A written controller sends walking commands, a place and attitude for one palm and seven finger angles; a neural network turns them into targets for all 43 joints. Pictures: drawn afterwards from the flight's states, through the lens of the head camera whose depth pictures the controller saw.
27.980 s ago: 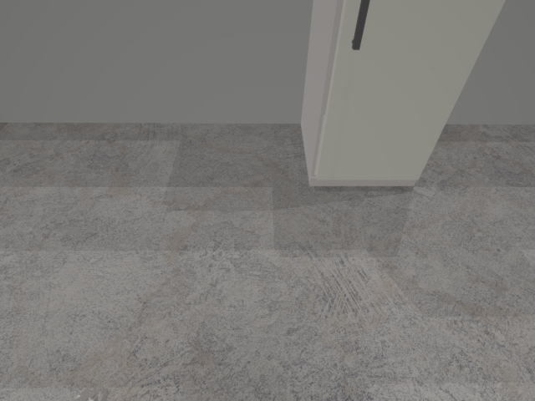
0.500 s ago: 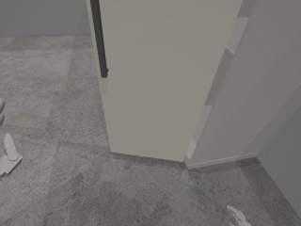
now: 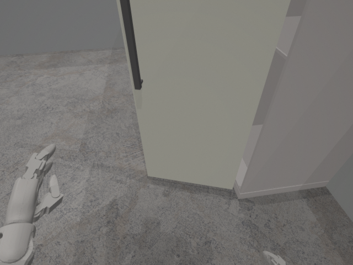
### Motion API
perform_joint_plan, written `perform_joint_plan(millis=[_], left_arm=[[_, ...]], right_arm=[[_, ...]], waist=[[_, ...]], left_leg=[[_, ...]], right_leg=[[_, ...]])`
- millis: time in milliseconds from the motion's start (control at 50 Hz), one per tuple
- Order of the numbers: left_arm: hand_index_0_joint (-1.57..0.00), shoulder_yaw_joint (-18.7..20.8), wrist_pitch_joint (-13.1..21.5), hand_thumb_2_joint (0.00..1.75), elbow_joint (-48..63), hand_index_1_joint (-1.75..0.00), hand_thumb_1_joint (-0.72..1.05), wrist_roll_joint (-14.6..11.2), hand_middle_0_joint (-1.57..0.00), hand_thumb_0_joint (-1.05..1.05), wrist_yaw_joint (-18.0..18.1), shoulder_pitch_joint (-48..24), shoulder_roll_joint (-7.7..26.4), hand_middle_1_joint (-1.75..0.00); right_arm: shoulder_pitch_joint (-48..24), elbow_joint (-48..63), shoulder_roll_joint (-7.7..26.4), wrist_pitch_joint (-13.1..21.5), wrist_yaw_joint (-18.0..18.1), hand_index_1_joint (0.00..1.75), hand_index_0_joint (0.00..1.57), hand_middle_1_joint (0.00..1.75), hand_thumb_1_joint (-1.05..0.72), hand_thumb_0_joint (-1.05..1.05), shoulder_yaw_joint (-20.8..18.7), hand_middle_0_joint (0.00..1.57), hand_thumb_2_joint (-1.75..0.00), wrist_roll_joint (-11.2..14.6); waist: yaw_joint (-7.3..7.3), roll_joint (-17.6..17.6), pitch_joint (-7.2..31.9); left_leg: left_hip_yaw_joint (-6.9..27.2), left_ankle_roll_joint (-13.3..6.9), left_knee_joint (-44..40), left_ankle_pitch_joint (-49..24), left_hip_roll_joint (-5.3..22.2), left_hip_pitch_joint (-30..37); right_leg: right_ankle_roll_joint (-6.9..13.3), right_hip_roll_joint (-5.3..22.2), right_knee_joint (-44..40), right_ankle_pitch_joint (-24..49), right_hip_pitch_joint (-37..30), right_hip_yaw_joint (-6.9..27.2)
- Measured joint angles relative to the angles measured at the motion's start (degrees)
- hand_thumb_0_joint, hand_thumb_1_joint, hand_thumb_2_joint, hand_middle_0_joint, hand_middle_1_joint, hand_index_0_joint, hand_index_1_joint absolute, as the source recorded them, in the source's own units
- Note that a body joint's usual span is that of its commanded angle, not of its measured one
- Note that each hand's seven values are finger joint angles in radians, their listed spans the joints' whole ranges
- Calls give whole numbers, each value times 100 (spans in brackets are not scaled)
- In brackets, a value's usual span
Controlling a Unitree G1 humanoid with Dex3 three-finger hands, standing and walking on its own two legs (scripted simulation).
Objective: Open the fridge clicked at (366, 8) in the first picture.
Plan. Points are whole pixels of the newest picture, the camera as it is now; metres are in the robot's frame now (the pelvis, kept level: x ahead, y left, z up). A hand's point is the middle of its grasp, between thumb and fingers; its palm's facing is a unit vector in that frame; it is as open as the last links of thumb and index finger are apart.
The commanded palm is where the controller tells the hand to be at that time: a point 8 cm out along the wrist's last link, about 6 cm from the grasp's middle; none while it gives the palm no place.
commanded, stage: let the arm hang, fingers relaxed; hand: left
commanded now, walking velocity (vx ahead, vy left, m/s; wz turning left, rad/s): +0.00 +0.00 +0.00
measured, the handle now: (132, 37) +0.78 +0.20 +0.21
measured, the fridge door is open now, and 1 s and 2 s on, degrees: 71 71 71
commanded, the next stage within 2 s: look to check the result in 1.02 s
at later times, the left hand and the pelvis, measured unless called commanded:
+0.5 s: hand out of the picture -0.01 +0.22 -0.16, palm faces -0.04 -0.97 -0.24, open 7.3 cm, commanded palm none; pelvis +0.00 +0.02 +0.02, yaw -1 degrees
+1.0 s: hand out of the picture +0.03 +0.22 -0.16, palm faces -0.06 -0.98 -0.20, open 7.4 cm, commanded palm none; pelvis +0.01 +0.04 +0.02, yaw -2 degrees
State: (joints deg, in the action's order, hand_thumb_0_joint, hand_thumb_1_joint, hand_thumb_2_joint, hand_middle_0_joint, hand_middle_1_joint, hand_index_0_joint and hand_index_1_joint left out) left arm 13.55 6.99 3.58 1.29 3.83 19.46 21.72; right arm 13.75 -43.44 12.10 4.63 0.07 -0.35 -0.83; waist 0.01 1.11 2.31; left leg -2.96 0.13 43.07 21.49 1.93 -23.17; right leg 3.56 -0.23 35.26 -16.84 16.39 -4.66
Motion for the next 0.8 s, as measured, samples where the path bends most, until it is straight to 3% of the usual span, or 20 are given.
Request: perform_joint_plan(millis=[60,100,180,200,300,420,700,800], left_arm=[[-20,-630,-606,90,-2110,-30,90,31,-19,1,-186,-594,-381,-30],[-19,-972,-867,90,-3307,-30,90,50,-19,1,-250,-781,-656,-30],[-19,-1456,-1073,90,-5028,-30,91,41,-19,1,-357,-678,-1166,-30],[-20,-1366,-1020,90,-5257,-30,93,-49,-20,0,-294,-626,-1263,-30],[-21,-1241,-832,90,-5916,-30,101,-6,-21,-4,-275,-537,-988,-30],[-20,-1290,-807,90,-6603,-30,96,-9,-20,-1,-295,-364,-854,-30],[-19,-1386,-707,90,-6954,-30,91,3,-19,1,-247,-611,-1226,-30],[-20,-1364,-696,90,-6928,-30,93,32,-20,2,-205,-674,-1259,-30]], right_arm=[[-80,-168,183,-403,-96,30,20,30,-91,1,-68,20,-90,-46],[-153,-335,227,-554,-74,30,20,30,-91,1,-93,20,-90,-94],[-164,-762,113,-704,-17,30,20,30,-91,1,-46,20,-90,-126],[-106,-867,77,-707,4,30,20,30,-91,1,-41,20,-90,-125],[236,-1429,-66,-745,73,30,20,30,-91,1,-53,20,-90,-128],[461,-1864,-156,-694,113,30,20,30,-91,1,-79,20,-90,-82],[217,-2126,-508,-574,130,30,20,30,-91,0,-27,20,-90,-42],[148,-2146,-482,-571,155,30,20,30,-93,1,-56,20,-90,-58]], waist=[[129,142,10],[234,159,-98],[269,-164,-399],[258,-215,-443],[75,-280,-558],[71,-153,-597],[79,-65,-497],[80,-90,-440]], left_leg=[[28,-62,-340,-491,52,253],[108,38,-530,-566,96,371],[-36,133,-844,-672,129,608],[-38,132,-963,-739,154,640],[-19,100,-1436,-999,230,737],[-110,68,-1732,-1110,191,889],[-331,-99,-1929,-1109,5,1107],[-375,-133,-1926,-1076,-32,1142]], right_leg=[[-45,94,312,-171,166,-135],[-64,85,446,-237,226,-187],[-72,32,55,12,22,-49],[-71,-4,-112,106,-31,-51],[-58,-126,-851,520,-247,-78],[-128,-108,-1220,695,-406,7],[-310,75,-1210,664,-470,219],[-348,113,-1160,623,-469,265]])
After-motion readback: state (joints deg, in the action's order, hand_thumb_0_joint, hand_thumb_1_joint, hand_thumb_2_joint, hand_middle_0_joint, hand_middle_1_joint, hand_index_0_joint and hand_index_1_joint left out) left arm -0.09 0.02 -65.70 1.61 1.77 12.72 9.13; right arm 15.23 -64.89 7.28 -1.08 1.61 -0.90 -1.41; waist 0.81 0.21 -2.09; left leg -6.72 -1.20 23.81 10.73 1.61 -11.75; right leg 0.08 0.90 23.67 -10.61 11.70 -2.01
